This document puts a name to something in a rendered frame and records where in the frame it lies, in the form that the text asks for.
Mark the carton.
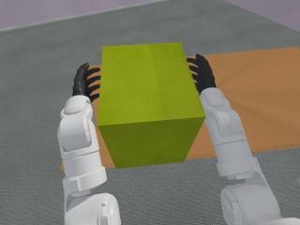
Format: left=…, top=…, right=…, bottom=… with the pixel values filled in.
left=97, top=42, right=206, bottom=169

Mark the left robot upper arm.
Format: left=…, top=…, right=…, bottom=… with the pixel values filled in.
left=65, top=192, right=121, bottom=225

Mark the right robot upper arm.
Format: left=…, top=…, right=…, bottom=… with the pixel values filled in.
left=220, top=181, right=300, bottom=225

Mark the robot left forearm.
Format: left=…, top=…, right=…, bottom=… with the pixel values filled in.
left=57, top=95, right=107, bottom=225

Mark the table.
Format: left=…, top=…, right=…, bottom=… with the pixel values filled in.
left=60, top=47, right=300, bottom=186

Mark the robot left hand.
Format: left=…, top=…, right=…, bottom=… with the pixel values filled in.
left=72, top=63, right=101, bottom=102

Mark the robot right hand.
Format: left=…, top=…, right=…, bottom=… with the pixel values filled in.
left=186, top=54, right=217, bottom=96

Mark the robot right forearm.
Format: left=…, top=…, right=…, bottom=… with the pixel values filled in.
left=200, top=87, right=280, bottom=213

